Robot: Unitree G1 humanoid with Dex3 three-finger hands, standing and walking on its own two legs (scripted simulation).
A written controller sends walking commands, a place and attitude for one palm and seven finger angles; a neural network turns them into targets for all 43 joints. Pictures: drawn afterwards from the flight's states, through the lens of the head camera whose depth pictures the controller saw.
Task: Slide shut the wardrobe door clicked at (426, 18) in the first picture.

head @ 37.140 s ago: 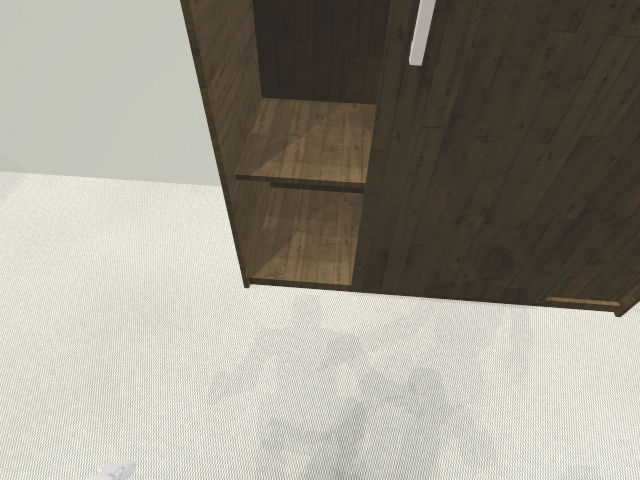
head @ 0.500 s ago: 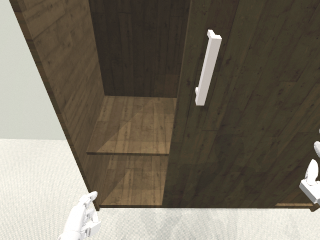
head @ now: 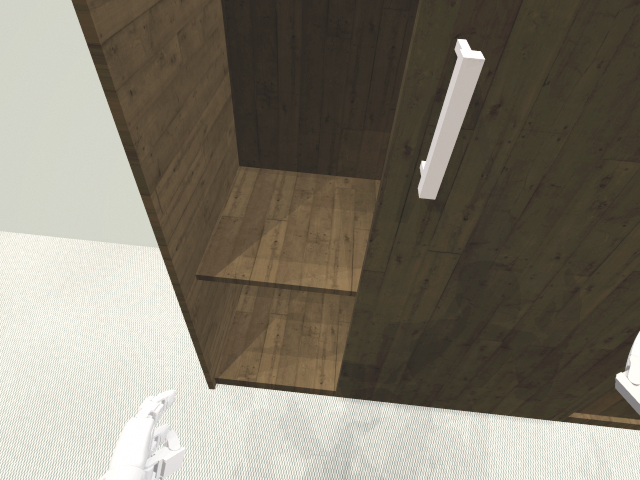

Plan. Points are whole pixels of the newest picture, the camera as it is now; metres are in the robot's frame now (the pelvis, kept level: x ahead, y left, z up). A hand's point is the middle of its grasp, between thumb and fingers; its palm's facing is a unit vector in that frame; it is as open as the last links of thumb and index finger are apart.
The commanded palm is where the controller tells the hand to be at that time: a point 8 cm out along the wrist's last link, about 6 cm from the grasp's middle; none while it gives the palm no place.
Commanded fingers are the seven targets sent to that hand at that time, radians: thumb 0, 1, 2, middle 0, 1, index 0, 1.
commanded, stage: step back with the hand held close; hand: right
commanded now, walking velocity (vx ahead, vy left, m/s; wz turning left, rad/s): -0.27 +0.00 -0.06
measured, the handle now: (443, 124) +0.49 -0.13 +0.24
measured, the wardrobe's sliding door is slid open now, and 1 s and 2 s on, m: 0.38 0.38 0.38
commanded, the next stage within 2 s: stop stepping back and stand still in 1.02 s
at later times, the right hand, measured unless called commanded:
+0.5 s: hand out of the picture +0.11 -0.30 +0.16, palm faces +0.49 +0.75 -0.43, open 7.4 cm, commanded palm +0.05 -0.33 +0.17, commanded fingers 0.00 -0.90 -0.90 0.20 0.30 0.20 0.30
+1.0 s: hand out of the picture -0.01 -0.30 +0.17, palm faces +0.57 +0.74 -0.34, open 7.4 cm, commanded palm -0.06 -0.32 +0.17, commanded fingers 0.00 -0.90 -0.90 0.20 0.30 0.20 0.30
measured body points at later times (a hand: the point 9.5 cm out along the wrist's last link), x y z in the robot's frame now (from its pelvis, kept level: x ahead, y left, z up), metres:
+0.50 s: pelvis -0.07 -0.02 -0.02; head -0.07 -0.04 +0.43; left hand +0.11 +0.20 -0.09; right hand +0.08 -0.33 +0.18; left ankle +0.00 +0.13 -0.74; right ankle +0.03 -0.09 -0.74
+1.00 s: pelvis -0.17 -0.01 -0.02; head -0.19 -0.05 +0.43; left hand +0.01 +0.21 -0.10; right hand -0.04 -0.33 +0.19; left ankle -0.04 +0.13 -0.74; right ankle -0.12 -0.12 -0.69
